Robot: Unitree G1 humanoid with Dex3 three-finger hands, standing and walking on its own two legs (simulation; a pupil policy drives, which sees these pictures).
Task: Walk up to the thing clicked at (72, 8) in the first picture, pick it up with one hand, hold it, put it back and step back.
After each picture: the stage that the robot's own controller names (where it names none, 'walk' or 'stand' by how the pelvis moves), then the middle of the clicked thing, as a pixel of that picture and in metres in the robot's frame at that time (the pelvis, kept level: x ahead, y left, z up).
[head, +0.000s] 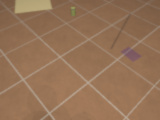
stand; (73, 11) +2.06 +0.10 -0.72
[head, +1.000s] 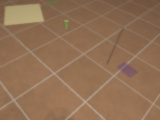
walk; (66, 24) +1.92 +0.14 -0.72
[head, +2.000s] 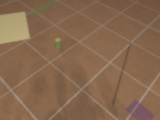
walk; (58, 43) +1.30 +0.20 -0.72
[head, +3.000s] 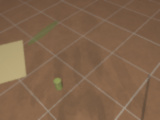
walk; (58, 84) +0.81 +0.25 -0.70
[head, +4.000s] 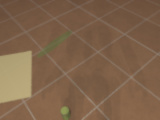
walk; (65, 113) +0.51 +0.19 -0.70
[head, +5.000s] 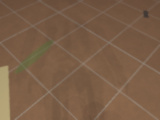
stand; out of the picture +0.31 +0.20 -0.70
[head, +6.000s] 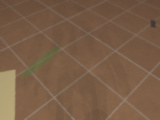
stand; out of the picture +0.30 +0.18 -0.72
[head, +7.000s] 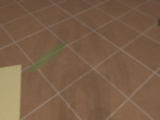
stand; out of the picture +0.32 +0.17 -0.72
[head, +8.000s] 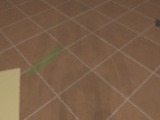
stand; out of the picture +0.32 +0.18 -0.73
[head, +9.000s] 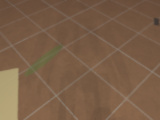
stand; out of the picture +0.31 +0.19 -0.73
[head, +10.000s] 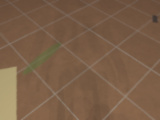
go down; out of the picture +0.31 +0.19 -0.72
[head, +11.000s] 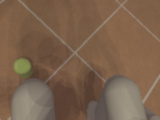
go down; (23, 68) +0.40 +0.20 -0.31
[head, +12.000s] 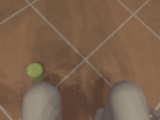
approach; (36, 72) +0.40 +0.19 -0.31
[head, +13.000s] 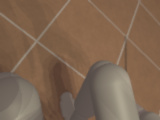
close in; out of the picture +0.39 +0.23 -0.22
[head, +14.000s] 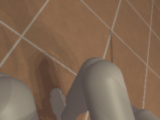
close; out of the picture +0.39 +0.24 -0.22
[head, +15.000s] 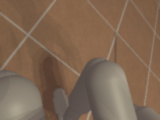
lift; out of the picture +0.37 +0.23 -0.23
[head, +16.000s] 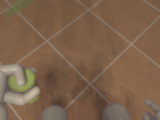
lift; (26, 87) +0.32 +0.18 -0.02
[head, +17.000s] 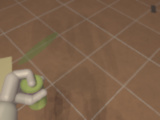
hold; (35, 92) +0.32 +0.17 +0.00
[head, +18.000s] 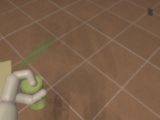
hold; (35, 93) +0.32 +0.17 +0.00
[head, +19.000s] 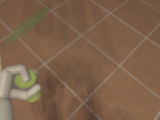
crouch; (29, 86) +0.35 +0.18 -0.05
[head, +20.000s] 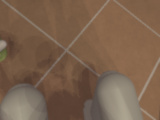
lower; out of the picture +0.46 +0.23 -0.11
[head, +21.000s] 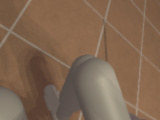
lower; out of the picture +0.43 +0.26 -0.23
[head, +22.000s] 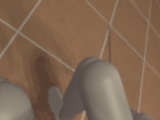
lower; out of the picture +0.42 +0.26 -0.23
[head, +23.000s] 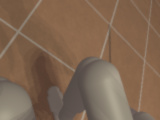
lower; out of the picture +0.42 +0.26 -0.23
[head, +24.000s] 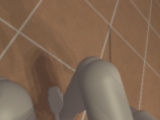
lower; out of the picture +0.42 +0.25 -0.23
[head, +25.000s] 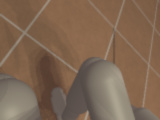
open; out of the picture +0.40 +0.23 -0.23
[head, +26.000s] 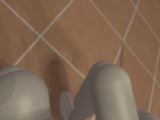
stand; out of the picture +0.40 +0.22 -0.23
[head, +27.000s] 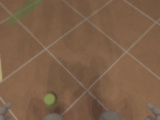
walk; (50, 100) +0.38 +0.17 -0.54
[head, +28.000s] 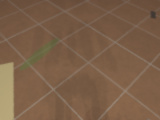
stand; out of the picture +0.34 +0.17 -0.67
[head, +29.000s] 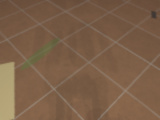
stand; out of the picture +0.35 +0.17 -0.67
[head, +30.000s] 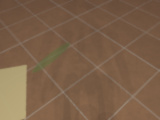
stand; out of the picture +0.35 +0.16 -0.72
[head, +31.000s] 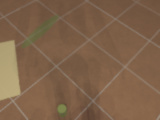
walk; (62, 110) +0.41 +0.12 -0.70
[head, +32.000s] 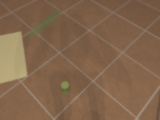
walk; (65, 88) +0.63 +0.13 -0.69
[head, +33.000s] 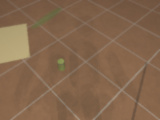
stand; (61, 65) +0.95 +0.22 -0.69
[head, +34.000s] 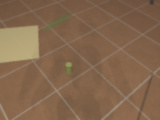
stand; (68, 68) +0.98 +0.12 -0.72
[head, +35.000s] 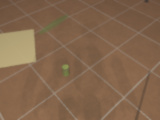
stand; (65, 70) +0.97 +0.16 -0.72
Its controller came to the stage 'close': yes
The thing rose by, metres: 0.72
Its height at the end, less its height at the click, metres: +0.00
